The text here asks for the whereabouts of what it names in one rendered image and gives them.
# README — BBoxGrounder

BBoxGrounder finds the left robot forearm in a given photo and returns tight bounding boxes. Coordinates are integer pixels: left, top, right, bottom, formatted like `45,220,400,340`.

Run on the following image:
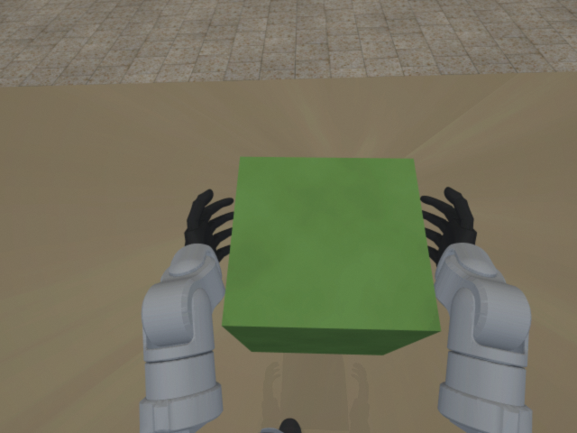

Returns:
140,244,225,433

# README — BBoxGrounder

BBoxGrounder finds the robot left hand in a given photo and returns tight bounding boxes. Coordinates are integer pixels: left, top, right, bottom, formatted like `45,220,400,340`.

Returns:
184,189,234,262

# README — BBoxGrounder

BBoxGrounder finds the robot right hand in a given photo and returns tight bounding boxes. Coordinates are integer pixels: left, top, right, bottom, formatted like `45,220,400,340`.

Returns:
420,187,477,267

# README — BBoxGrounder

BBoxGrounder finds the right robot forearm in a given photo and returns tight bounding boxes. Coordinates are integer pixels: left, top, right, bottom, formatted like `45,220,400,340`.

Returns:
434,243,533,433

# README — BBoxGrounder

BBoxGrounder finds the carton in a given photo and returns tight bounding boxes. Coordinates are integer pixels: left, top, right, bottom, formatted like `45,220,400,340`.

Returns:
222,157,441,355

